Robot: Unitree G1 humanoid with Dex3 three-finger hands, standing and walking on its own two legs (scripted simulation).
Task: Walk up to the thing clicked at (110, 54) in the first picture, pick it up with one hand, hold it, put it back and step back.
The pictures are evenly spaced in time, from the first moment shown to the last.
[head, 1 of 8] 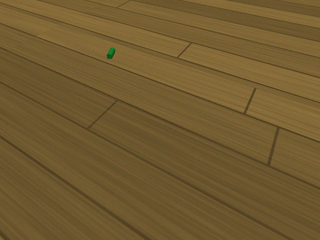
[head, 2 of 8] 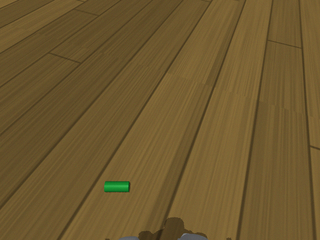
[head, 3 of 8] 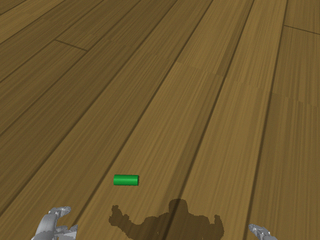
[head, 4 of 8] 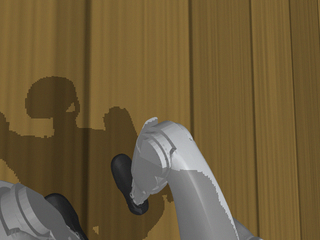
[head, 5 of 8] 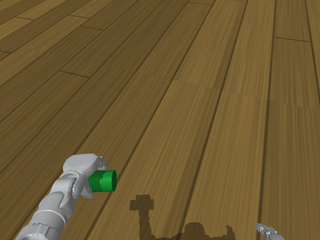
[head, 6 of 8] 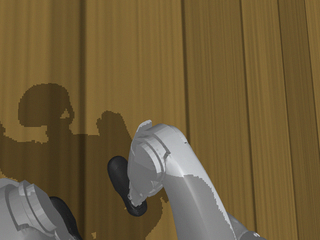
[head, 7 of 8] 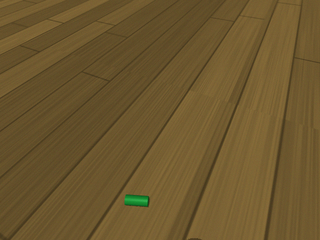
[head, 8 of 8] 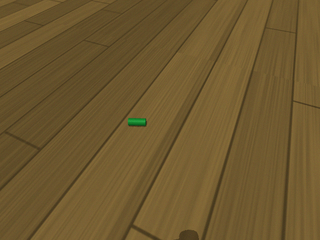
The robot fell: no
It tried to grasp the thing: yes
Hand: left
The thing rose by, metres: 0.67
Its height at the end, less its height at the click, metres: +0.00
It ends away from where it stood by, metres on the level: 0.01
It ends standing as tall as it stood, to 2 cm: yes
